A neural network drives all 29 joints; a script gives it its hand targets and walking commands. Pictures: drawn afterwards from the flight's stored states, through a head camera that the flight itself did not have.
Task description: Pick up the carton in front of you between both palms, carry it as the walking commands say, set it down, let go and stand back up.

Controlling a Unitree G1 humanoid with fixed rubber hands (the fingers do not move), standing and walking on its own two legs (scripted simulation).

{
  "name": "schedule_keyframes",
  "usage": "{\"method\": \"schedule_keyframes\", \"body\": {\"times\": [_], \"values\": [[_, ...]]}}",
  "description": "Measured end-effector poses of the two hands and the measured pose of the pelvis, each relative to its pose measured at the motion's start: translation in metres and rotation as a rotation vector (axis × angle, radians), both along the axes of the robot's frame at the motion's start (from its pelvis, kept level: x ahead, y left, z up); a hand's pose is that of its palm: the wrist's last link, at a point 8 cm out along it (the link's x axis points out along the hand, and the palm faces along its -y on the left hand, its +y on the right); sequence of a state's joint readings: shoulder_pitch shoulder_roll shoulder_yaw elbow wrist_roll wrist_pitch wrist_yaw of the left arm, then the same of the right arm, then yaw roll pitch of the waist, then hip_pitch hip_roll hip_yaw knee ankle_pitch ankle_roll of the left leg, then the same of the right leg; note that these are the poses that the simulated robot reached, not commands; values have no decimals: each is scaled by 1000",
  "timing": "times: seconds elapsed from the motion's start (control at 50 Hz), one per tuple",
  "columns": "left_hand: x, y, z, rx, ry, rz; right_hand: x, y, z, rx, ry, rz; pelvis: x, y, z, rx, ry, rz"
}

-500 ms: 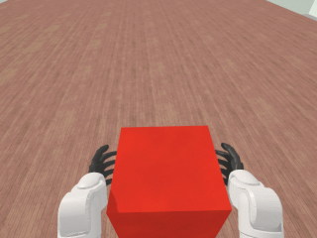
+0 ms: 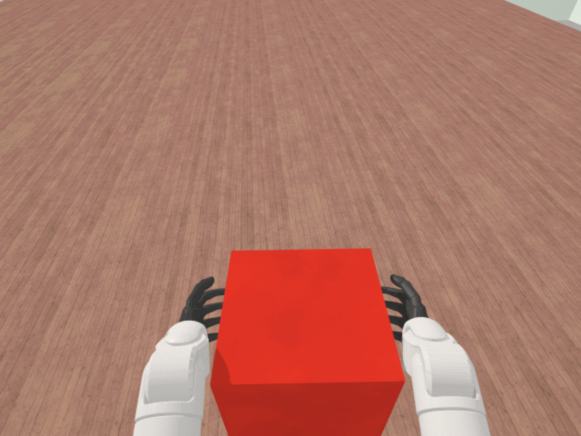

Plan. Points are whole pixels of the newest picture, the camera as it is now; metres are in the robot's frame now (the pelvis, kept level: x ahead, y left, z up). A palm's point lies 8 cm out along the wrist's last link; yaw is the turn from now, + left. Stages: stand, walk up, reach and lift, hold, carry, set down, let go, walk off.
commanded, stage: carry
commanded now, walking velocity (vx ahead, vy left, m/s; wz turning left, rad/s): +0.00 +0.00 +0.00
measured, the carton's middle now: (302, 354) +0.28 +0.00 -0.04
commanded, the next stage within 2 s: hold in 0.92 s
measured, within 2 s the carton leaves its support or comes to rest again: neither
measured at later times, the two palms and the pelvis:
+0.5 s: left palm (192, 336) +0.26 +0.15 +0.04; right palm (416, 334) +0.26 -0.15 +0.04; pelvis -0.02 +0.00 +0.00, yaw +0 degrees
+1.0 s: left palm (192, 346) +0.25 +0.15 +0.05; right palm (421, 346) +0.25 -0.15 +0.04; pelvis -0.03 +0.00 +0.01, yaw +0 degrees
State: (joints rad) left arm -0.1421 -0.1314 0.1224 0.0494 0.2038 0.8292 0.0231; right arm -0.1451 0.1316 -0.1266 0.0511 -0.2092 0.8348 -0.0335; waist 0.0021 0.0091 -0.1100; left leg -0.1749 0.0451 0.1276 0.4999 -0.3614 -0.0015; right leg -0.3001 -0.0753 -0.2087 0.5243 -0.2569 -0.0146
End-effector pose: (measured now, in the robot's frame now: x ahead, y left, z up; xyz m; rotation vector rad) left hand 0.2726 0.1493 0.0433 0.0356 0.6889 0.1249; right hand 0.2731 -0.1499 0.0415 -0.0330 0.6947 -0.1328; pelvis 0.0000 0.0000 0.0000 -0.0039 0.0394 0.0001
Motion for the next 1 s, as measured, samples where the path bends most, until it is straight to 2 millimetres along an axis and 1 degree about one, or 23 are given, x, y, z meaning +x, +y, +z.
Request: {"method": "schedule_keyframes", "body": {"times": [0.12,0.24,0.34,0.52,0.92,1.0], "values": [[3,1,-8,5,-16,-6,3,1,-9,-4,-17,7,-9,1,1,2,-6,1],[3,1,-4,3,-55,-5,3,1,-4,-2,-55,6,-15,1,1,3,-3,2],[-1,1,2,3,-62,-4,-1,0,1,2,-62,5,-17,0,1,4,-1,3],[-8,-1,0,4,-41,-5,-9,-1,-1,2,-42,5,-22,-1,1,5,-4,2],[-16,-3,1,2,-43,-6,-17,-3,0,3,-43,3,-30,-2,1,7,-5,0],[-23,-3,2,13,-36,-19,-26,-3,1,0,-36,2,-34,-1,7,-2,-78,-8]]}}
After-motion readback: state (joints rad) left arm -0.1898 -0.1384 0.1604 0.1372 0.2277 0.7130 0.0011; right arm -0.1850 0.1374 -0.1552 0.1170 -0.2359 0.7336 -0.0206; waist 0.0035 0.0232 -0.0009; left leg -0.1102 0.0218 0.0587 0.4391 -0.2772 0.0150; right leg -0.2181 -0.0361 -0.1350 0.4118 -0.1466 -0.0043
